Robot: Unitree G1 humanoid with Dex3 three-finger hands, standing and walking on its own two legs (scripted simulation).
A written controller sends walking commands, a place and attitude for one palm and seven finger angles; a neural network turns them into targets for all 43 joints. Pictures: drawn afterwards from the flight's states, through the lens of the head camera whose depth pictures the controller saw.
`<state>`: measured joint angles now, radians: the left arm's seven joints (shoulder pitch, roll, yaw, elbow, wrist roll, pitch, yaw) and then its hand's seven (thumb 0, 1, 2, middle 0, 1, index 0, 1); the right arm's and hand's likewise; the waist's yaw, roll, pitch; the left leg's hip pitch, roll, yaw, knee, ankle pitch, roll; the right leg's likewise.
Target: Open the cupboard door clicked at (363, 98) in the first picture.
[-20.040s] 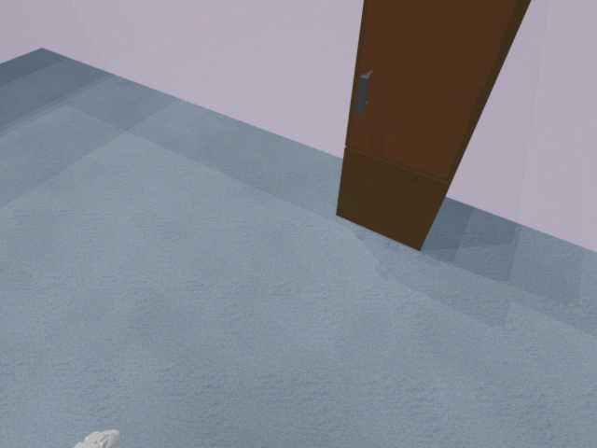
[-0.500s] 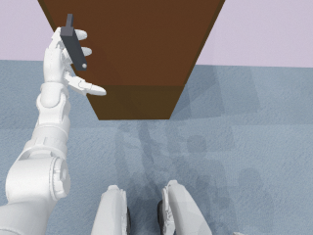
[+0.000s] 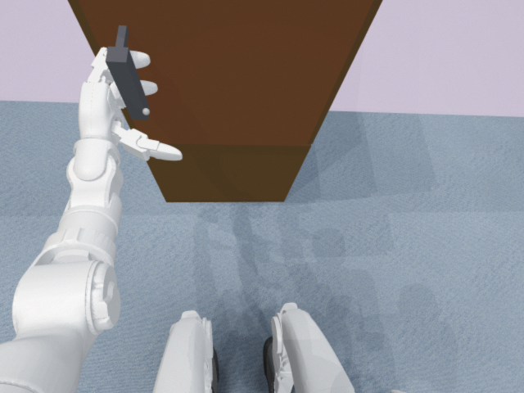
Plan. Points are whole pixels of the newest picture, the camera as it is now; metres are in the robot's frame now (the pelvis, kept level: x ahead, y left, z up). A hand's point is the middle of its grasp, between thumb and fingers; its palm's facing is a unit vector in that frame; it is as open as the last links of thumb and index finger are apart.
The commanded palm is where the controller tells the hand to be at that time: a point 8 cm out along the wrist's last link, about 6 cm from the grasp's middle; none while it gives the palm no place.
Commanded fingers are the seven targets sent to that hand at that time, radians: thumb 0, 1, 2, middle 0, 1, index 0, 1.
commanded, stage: close the thumb around the handle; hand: left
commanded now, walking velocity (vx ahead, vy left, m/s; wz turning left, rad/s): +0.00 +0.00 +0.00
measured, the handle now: (132, 75) +0.57 +0.16 +0.04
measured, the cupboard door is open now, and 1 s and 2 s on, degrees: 0 1 45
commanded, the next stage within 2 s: pull the door open along its arc in 0.70 s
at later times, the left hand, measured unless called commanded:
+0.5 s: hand (146, 106) +0.52 +0.13 +0.03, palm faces -0.03 -1.00 -0.02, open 7.5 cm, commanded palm +0.50 +0.17 +0.03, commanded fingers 0.00 0.90 0.90 -0.40 -1.35 -0.40 -1.35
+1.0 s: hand (147, 109) +0.52 +0.13 +0.03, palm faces -0.03 -1.00 -0.01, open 5.9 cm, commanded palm +0.47 +0.17 +0.03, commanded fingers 0.00 0.90 0.90 -0.40 -1.35 -0.40 -1.35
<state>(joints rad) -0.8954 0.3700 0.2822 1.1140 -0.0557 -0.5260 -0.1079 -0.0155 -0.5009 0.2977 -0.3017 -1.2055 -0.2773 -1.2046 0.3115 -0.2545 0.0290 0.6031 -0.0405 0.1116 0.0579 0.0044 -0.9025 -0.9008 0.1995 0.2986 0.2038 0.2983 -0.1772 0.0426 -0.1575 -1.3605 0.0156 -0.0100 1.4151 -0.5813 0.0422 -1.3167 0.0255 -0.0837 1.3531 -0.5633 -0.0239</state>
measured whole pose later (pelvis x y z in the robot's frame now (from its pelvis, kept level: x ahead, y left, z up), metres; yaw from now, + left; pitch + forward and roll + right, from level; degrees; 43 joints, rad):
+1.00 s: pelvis +0.00 +0.00 +0.00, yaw -1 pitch +30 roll -4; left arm -0.87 0.37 0.31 1.06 -0.06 -0.50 -0.11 0.01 0.71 0.81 -0.36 -1.35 -0.34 -1.35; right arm 0.31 -0.25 0.03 0.58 -0.04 0.13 0.06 0.00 -0.90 -0.90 0.20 0.30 0.20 0.30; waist -0.19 0.04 -0.16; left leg -1.36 0.02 0.00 1.42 -0.59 0.05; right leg -1.32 0.03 -0.07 1.35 -0.56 -0.02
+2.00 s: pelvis +0.03 -0.05 +0.03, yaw +4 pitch +23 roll +1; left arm 0.19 -0.07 -0.30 0.21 0.13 -0.42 0.51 0.04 0.64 0.68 -0.25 -1.28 -0.34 -1.33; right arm 0.16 -0.16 0.02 0.56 -0.07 -0.08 0.06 0.01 -0.90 -0.90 0.20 0.30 0.20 0.30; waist -0.04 0.02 -0.24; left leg -1.09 0.00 -0.03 1.26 -0.58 -0.05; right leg -1.08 0.02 -0.10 1.28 -0.61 -0.10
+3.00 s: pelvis +0.00 -0.03 +0.02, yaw +4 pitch +22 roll +0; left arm -0.06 -0.11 -0.29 0.41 0.15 -0.45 0.61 -0.01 -0.50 0.30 -0.34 -0.61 -0.34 -0.65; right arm 0.14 -0.18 0.01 0.59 -0.09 -0.09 0.05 0.01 -0.90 -0.90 0.20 0.30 0.20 0.30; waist -0.02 0.03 -0.20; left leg -1.17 -0.02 -0.03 1.33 -0.55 -0.01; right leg -1.14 0.00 -0.10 1.33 -0.58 -0.07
